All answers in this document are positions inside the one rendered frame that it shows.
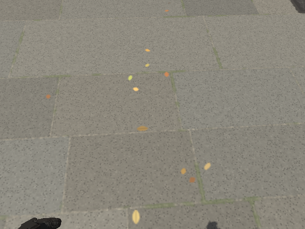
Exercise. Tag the robot left hand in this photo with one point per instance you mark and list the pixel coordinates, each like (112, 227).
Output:
(44, 223)

